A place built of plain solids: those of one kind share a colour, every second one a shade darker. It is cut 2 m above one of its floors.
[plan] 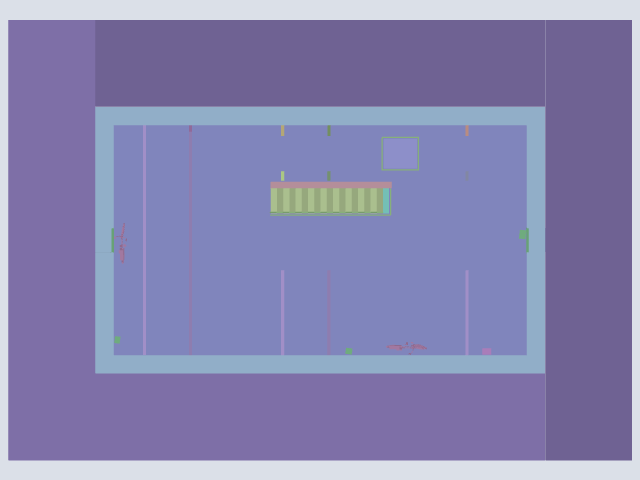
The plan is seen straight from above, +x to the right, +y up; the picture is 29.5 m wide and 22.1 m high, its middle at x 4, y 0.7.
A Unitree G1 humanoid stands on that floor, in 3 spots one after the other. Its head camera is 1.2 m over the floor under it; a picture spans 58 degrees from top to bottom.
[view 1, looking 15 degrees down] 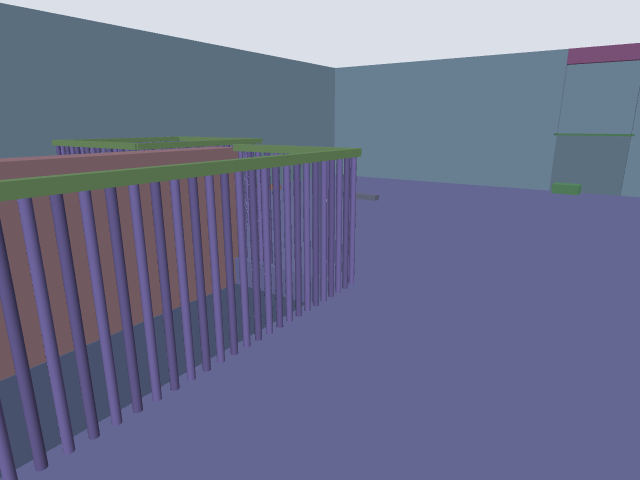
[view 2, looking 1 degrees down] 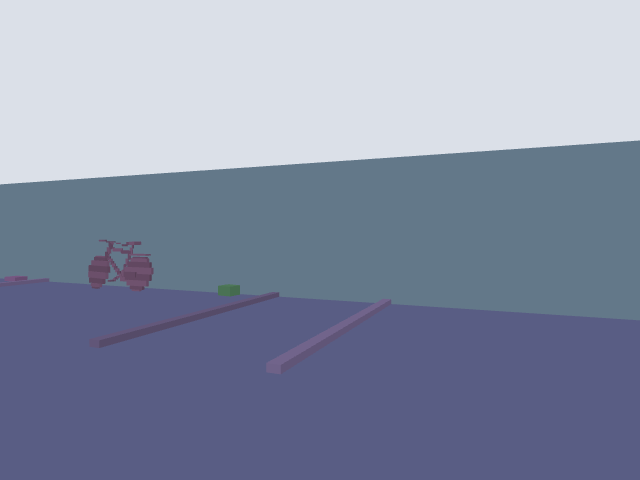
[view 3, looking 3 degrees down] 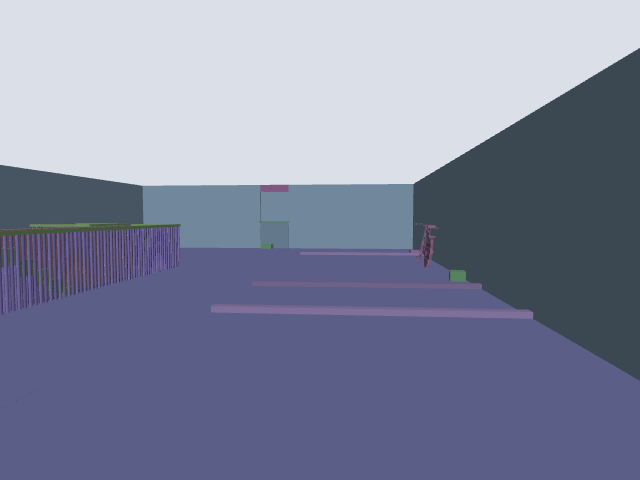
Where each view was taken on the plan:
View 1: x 4.46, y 0.29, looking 34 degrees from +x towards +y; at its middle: floor_loft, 4.64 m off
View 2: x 0.48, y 2.54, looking -67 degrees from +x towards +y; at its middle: wall_loft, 7.75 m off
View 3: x -3.06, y -2.53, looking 5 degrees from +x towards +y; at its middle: wall_loft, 16.66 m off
